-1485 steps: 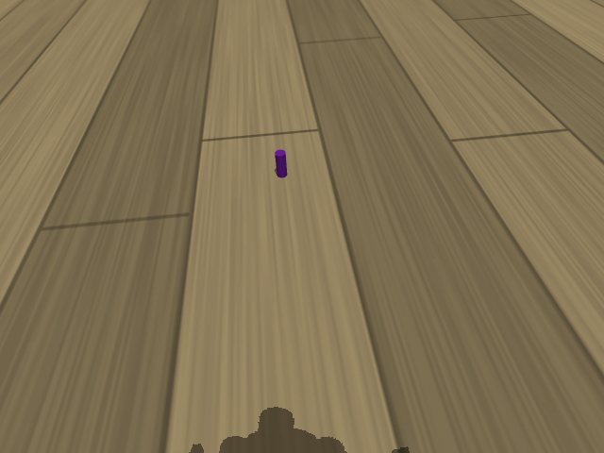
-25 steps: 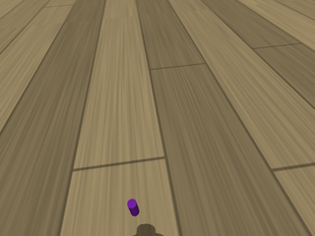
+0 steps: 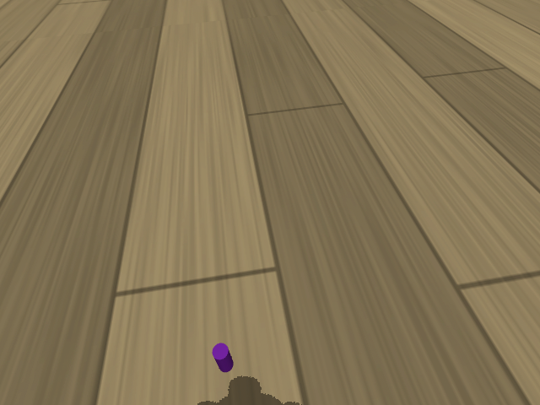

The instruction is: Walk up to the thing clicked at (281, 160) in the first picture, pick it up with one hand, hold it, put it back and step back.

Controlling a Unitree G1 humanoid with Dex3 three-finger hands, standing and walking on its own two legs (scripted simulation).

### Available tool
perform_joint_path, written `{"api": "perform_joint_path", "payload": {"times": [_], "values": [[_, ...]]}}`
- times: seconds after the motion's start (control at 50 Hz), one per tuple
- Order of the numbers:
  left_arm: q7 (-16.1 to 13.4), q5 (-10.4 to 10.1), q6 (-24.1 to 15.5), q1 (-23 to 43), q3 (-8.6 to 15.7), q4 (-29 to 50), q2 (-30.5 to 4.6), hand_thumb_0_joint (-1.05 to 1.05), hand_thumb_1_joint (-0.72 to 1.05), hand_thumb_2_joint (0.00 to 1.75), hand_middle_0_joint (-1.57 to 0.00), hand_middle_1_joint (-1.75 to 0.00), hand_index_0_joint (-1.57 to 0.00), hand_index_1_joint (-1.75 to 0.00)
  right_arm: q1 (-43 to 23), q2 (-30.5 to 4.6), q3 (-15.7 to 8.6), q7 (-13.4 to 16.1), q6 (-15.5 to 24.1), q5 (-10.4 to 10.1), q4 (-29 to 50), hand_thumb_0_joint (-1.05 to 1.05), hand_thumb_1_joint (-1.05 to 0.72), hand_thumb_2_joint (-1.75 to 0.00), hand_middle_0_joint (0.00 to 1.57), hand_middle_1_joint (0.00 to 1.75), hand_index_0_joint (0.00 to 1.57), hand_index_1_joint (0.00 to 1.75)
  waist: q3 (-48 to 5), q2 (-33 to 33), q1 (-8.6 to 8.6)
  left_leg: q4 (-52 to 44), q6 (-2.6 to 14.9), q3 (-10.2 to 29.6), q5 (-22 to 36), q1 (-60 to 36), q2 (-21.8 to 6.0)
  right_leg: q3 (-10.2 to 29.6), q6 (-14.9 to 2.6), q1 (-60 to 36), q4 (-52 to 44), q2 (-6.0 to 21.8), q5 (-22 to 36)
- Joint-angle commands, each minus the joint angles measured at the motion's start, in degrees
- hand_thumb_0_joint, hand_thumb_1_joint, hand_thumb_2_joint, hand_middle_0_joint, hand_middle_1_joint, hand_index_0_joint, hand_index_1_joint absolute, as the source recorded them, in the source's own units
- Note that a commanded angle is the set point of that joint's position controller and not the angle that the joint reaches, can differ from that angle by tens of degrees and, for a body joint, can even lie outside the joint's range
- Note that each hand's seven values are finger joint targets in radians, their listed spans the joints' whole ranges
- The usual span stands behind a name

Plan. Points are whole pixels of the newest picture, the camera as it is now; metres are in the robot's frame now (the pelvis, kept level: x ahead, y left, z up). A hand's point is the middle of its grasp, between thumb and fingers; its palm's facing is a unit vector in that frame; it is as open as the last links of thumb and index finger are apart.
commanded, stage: stand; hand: left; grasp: from the side
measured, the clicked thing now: (223, 358) +0.41 +0.22 -0.71
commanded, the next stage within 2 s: step back in 0.90 s
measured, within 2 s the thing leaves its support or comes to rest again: neither
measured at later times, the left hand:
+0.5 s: hand out of the picture +0.08 +0.25 -0.16, palm faces -0.02 -0.94 -0.34, open 7.4 cm
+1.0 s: hand out of the picture +0.09 +0.25 -0.16, palm faces -0.02 -0.93 -0.36, open 7.4 cm
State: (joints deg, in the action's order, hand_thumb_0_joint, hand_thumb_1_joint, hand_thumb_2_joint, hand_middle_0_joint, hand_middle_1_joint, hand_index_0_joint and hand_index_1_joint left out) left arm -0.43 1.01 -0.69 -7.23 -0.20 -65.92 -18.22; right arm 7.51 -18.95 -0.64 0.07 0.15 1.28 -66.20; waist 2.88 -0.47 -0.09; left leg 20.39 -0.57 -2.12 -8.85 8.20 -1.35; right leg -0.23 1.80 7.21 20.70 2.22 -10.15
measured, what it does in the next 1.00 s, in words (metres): stands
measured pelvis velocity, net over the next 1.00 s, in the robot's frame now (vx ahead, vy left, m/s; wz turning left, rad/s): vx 0.01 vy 0.00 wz -0.01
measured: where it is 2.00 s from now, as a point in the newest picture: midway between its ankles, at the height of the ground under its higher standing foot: outside the picture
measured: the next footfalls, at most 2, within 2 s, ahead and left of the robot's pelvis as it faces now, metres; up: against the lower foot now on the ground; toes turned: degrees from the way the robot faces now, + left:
left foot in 1.34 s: -0.05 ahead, +0.11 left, +0.00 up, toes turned -1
right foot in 1.76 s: -0.10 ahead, -0.09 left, +0.00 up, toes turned -1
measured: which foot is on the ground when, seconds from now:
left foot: down 0.00-1.00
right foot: down 0.00-1.00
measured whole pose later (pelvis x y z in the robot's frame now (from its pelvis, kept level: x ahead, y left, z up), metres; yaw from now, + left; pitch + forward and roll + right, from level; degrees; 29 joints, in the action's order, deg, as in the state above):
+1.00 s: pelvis +0.01 +0.00 +0.00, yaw +0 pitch -1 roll +0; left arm -0.2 -0.4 0.4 -5.8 1.4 -61.5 -20.6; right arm 4.4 -20.2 -1.9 -0.7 -1.1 0.0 -62.8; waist 4.9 0.2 -0.7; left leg 23.8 -0.6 -2.4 -10.8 11.5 -1.7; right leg 0.2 1.2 11.1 25.1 1.9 -12.4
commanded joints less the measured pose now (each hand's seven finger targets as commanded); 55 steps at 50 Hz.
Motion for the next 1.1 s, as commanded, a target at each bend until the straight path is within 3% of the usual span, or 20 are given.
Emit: {"api": "perform_joint_path", "payload": {"times": [0.0,0.28,0.32,0.44,0.54,0.58,0.76,0.86,0.88,0.96,1.04,1.08], "values": [[-0.7,0.0,-0.9,1.8,2.5,2.8,-12.2,0.00,0.90,0.90,-0.20,-0.30,-0.20,-0.30,-2.0,-11.5,-2.1,0.7,1.0,-0.2,2.9,0.00,-0.90,-0.90,0.20,0.30,0.20,0.30,-1.9,0.6,-0.17,-4.7,1.44,5.7,-1.3,-1.3,-5.8,4.9,-2.13,1.6,-4.7,5.1,1.4],[-0.6,-0.1,-0.9,3.1,2.8,3.3,-12.1,0.00,0.90,0.90,-0.20,-0.30,-0.20,-0.30,-3.3,-11.6,-2.2,0.7,1.4,-0.3,3.0,0.00,-0.90,-0.90,0.20,0.30,0.20,0.30,-3.4,0.6,-0.22,-4.8,1.08,5.1,4.1,-3.1,-6.2,4.3,-1.85,0.0,-4.6,5.3,5.4],[-0.5,-0.2,-0.9,2.8,2.7,3.5,-12.1,0.00,0.90,0.90,-0.20,-0.30,-0.20,-0.30,-3.6,-12.1,-2.2,0.7,1.5,-0.3,2.9,0.00,-0.90,-0.90,0.20,0.30,0.20,0.30,-4.5,0.0,0.00,-4.3,1.24,4.8,6.4,-3.9,-6.3,4.5,-1.88,-0.6,-4.6,5.5,8.0],[-0.5,-0.1,-0.8,2.8,2.7,3.4,-12.2,0.00,0.90,0.90,-0.20,-0.30,-0.20,-0.30,-3.8,-12.0,-2.2,0.6,1.3,-0.3,2.9,0.00,-0.90,-0.90,0.20,0.30,0.20,0.30,-3.3,0.7,-0.16,-4.8,1.24,5.0,3.5,-3.6,-6.4,4.2,-1.94,0.2,-4.9,5.3,5.3],[-0.6,-0.1,-1.0,3.0,2.9,3.8,-12.9,0.00,0.90,0.90,-0.20,-0.30,-0.20,-0.30,-3.8,-12.1,-2.3,0.6,1.4,-0.4,3.1,0.00,-0.90,-0.90,0.20,0.30,0.20,0.30,-5.1,0.8,-0.32,-4.1,1.26,4.6,7.5,-4.3,-6.5,4.5,-2.01,-1.5,-4.3,5.7,9.6],[-0.6,-0.1,-0.9,2.6,2.7,3.6,-12.4,0.00,0.90,0.90,-0.20,-0.30,-0.20,-0.30,-4.3,-12.0,-2.2,0.6,1.3,-0.4,3.1,0.00,-0.90,-0.90,0.20,0.30,0.20,0.30,-3.2,0.7,-0.12,-4.7,1.20,4.8,5.1,-3.6,-6.3,4.1,-1.79,-0.1,-5.1,5.3,7.1],[-0.5,-0.3,-1.0,3.1,2.9,4.1,-13.0,0.00,0.90,0.90,-0.20,-0.30,-0.20,-0.30,-4.0,-11.9,-2.1,0.5,1.3,-0.3,3.3,0.00,-0.90,-0.90,0.20,0.30,0.20,0.30,-3.8,0.3,-0.30,-4.9,0.94,4.6,6.2,-3.7,-6.4,4.4,-2.12,-0.8,-4.8,5.6,7.8],[-0.4,-0.1,-1.0,2.8,2.8,4.3,-12.9,0.00,0.90,0.90,-0.20,-0.30,-0.20,-0.30,-4.0,-12.2,-2.3,0.5,1.2,-0.3,3.5,0.00,-0.90,-0.90,0.20,0.30,0.20,0.30,-3.3,0.5,-0.28,-4.9,1.19,4.8,3.7,-3.4,-6.4,4.3,-2.02,-0.1,-5.7,5.4,5.7],[-0.5,-1.5,-0.2,3.7,4.7,6.0,-17.8,0.00,0.90,0.90,-0.20,-0.30,-0.20,-0.30,-5.3,-16.1,-3.7,0.1,0.1,-1.2,5.1,0.00,-0.90,-0.90,0.20,0.30,0.20,0.30,2.7,1.4,-0.75,0.6,2.23,6.1,12.3,1.5,-5.8,5.2,-2.87,5.5,0.4,4.6,15.8],[-0.7,-1.5,0.5,1.2,4.7,9.7,-15.4,0.00,0.90,0.90,-0.20,-0.30,-0.20,-0.30,-3.3,-16.2,-4.9,-0.1,-0.9,-1.9,8.4,0.00,-0.90,-0.90,0.20,0.30,0.20,0.30,-7.1,-1.3,-1.21,4.5,5.86,6.5,17.7,-0.3,-8.1,2.5,-4.20,4.3,9.3,2.4,14.7],[-0.6,-0.8,1.3,1.0,4.9,12.7,-16.0,0.00,0.90,0.90,-0.20,-0.30,-0.20,-0.30,-4.3,-16.0,-5.5,-0.2,-2.1,-1.8,11.7,0.00,-0.90,-0.90,0.20,0.30,0.20,0.30,-7.9,-1.5,-0.98,10.1,6.79,6.0,8.4,4.7,-6.6,5.3,-6.89,6.7,11.8,3.9,10.4],[-0.5,-0.6,1.5,0.6,5.7,13.8,-18.3,0.00,0.90,0.90,-0.20,-0.30,-0.20,-0.30,-4.7,-14.8,-5.5,-0.3,-2.6,-1.7,13.0,0.00,-0.90,-0.90,0.20,0.30,0.20,0.30,-6.4,3.3,-0.33,18.0,4.74,3.6,-1.7,6.8,-1.4,11.1,-10.67,10.5,6.8,8.6,11.0]]}}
